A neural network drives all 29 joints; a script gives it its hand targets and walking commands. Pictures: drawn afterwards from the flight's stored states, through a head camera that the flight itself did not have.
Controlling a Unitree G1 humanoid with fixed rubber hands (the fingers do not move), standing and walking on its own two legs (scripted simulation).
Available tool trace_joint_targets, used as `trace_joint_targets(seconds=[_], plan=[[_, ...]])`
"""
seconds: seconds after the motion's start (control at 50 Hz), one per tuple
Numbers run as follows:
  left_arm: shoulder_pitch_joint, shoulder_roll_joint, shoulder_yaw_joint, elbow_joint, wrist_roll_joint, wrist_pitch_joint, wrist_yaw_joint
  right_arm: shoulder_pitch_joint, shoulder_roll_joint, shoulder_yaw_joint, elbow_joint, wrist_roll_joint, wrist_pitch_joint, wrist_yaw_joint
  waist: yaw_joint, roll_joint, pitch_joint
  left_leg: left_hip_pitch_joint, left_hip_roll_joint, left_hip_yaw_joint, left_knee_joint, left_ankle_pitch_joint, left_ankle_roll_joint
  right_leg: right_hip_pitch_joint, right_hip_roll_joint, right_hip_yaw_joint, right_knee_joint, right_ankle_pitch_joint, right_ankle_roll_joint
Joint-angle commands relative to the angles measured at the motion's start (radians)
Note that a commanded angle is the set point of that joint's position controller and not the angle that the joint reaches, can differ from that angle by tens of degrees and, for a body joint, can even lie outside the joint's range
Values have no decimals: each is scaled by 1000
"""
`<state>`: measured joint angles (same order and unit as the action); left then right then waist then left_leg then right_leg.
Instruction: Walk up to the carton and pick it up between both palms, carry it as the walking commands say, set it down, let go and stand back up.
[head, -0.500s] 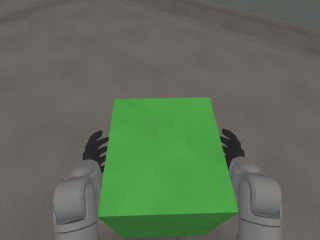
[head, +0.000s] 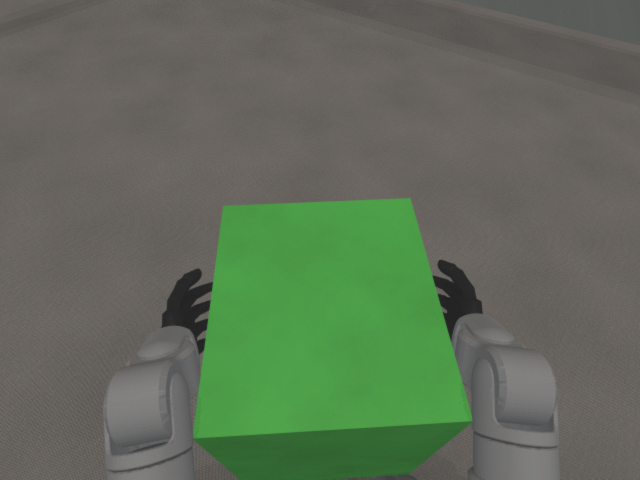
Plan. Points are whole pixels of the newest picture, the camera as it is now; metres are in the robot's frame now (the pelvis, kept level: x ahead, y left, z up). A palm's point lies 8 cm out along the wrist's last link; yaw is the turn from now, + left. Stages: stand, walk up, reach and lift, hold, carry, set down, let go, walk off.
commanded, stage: carry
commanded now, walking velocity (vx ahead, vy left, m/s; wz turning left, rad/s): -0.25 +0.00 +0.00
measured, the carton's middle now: (323, 350) +0.28 +0.00 +0.00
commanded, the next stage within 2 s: none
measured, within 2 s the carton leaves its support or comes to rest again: neither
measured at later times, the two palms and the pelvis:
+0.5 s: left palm out of the picture +0.08 +0.11 +0.10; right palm out of the picture +0.05 -0.20 +0.08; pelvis -0.19 -0.02 +0.01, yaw -2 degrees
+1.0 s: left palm out of the picture -0.12 +0.16 +0.09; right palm out of the picture -0.12 -0.15 +0.10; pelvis -0.38 +0.00 +0.01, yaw -1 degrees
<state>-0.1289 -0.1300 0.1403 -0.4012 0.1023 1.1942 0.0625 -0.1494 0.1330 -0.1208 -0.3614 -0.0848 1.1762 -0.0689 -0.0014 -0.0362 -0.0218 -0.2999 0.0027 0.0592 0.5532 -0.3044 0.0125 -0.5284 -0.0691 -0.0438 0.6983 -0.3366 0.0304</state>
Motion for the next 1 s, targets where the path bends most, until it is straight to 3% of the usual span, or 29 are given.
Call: trace_joint_targets(seconds=[0.0,0.02,0.06,0.08,0.14,0.2,0.24,0.26,0.28,0.3,0.32,0.34,0.36,0.38,0.4,0.44,0.5,0.56,0.62,0.66,0.68,0.7,0.72,0.74,0.76,0.78,0.82,0.88,0.98], plan=[[-466,-891,-772,-107,-423,-6,-243,-398,877,686,-106,359,3,249,-3,198,-284,81,400,-243,-145,814,196,2,61,80,482,-239,16],[-502,-902,-789,-126,-441,-14,-244,-412,884,687,-115,357,-2,249,4,155,-276,54,346,-163,-142,726,170,0,65,78,539,-180,24],[-514,-886,-813,-137,-453,-20,-239,-373,869,662,-105,336,-10,246,13,193,-280,112,269,-99,-134,651,138,-35,65,54,540,-121,45],[-517,-872,-821,-144,-459,-19,-236,-358,854,654,-102,331,-11,243,13,201,-292,161,255,-103,-127,647,133,-46,65,36,488,-126,54],[-475,-839,-824,-133,-455,-5,-227,-319,815,645,-97,318,-4,234,6,225,-328,242,292,-194,-144,628,153,-9,73,11,309,-190,57],[-423,-822,-795,-86,-438,13,-227,-299,792,640,-78,303,12,230,-2,266,-338,245,305,-243,-178,557,161,77,86,-1,103,-187,34],[-403,-822,-772,-55,-426,19,-232,-297,789,643,-63,296,19,231,-6,273,-339,245,304,-259,-186,527,154,131,98,-13,-53,-160,17],[-393,-826,-761,-40,-420,20,-234,-307,789,649,-59,297,22,231,-1,259,-341,222,291,-244,-178,507,133,189,100,-25,-175,-96,9],[-389,-830,-751,-28,-413,20,-237,-316,789,654,-55,298,23,232,1,225,-332,168,262,-216,-165,470,91,269,82,-23,-328,5,5],[-380,-831,-737,-17,-406,19,-241,-321,794,662,-50,300,23,234,-1,161,-311,65,221,-186,-129,401,38,362,27,35,-415,44,-4],[-374,-816,-719,-12,-401,18,-246,-328,795,672,-46,304,21,237,-4,1,-293,-89,157,-131,-48,248,-18,443,-123,187,-451,54,-23],[-378,-833,-708,10,-386,4,-252,-408,794,707,-100,322,20,240,20,-284,-225,-240,32,27,131,-156,-59,327,-363,401,-462,275,-156],[-390,-866,-707,-28,-397,-1,-255,-439,833,732,-112,341,15,242,26,-222,-185,-244,17,-51,433,-273,-58,234,-387,353,-449,462,-229],[-383,-883,-702,-34,-396,-3,-254,-450,858,755,-111,362,9,246,21,-116,-192,-242,2,-112,576,-224,-54,230,-316,252,-419,481,-217],[-414,-870,-707,-80,-399,-11,-250,-476,861,771,-136,390,1,247,8,-69,-194,-248,0,-117,654,-158,-60,233,-251,153,-391,474,-181],[-415,-842,-692,-100,-377,-13,-240,-502,846,786,-165,421,5,241,1,-118,-219,-286,-6,-81,725,-99,-75,296,-182,79,-331,488,-167],[-351,-806,-670,-61,-343,1,-234,-455,805,765,-145,406,22,231,3,-131,-269,-272,1,-27,545,-148,-82,388,-185,135,-302,538,-183],[-340,-795,-681,-39,-334,10,-236,-417,803,746,-95,388,35,232,11,-169,-296,-173,-10,-5,311,-224,-64,418,-206,207,-313,515,-188],[-351,-804,-700,-34,-339,14,-236,-385,817,732,-53,377,41,239,17,-185,-311,-89,-20,9,89,-185,-40,432,-215,243,-318,522,-190],[-360,-814,-710,-36,-344,13,-234,-366,834,723,-34,369,39,243,9,-135,-326,39,-8,23,-165,-24,-23,383,-177,203,-280,511,-134],[-367,-818,-716,-35,-345,10,-232,-366,838,714,-27,364,37,246,13,-76,-334,131,54,-41,-225,22,-15,301,-149,178,-240,437,-89],[-364,-828,-717,-27,-349,6,-231,-376,835,706,-41,366,34,250,19,76,-337,223,203,-195,-236,125,7,162,-87,117,-140,246,-42],[-409,-835,-729,-96,-373,4,-240,-341,858,706,-23,354,14,249,-5,350,-246,119,417,-367,-257,369,144,-13,45,-36,26,-107,22],[-471,-863,-758,-96,-404,-1,-243,-390,880,705,-67,362,5,246,-15,291,-223,33,450,-348,-232,599,212,0,53,22,316,-240,23],[-485,-887,-772,-99,-427,-6,-245,-418,880,703,-102,368,2,245,-8,185,-227,-1,404,-260,-199,631,202,12,67,69,455,-209,16],[-507,-897,-786,-116,-444,-13,-245,-426,883,703,-115,369,-2,244,0,139,-227,-15,352,-172,-181,603,176,11,73,78,528,-160,23],[-510,-876,-806,-117,-451,-18,-240,-378,864,674,-92,341,-9,241,10,182,-245,71,273,-99,-151,605,138,-38,78,63,549,-113,42],[-485,-836,-819,-125,-456,-9,-230,-321,824,654,-81,326,-5,235,6,213,-290,214,270,-152,-122,678,143,-45,74,18,361,-155,54],[-422,-814,-777,-64,-433,19,-231,-299,798,650,-64,305,17,226,-11,280,-332,206,287,-255,-207,334,151,144,101,-23,-50,-166,15]])
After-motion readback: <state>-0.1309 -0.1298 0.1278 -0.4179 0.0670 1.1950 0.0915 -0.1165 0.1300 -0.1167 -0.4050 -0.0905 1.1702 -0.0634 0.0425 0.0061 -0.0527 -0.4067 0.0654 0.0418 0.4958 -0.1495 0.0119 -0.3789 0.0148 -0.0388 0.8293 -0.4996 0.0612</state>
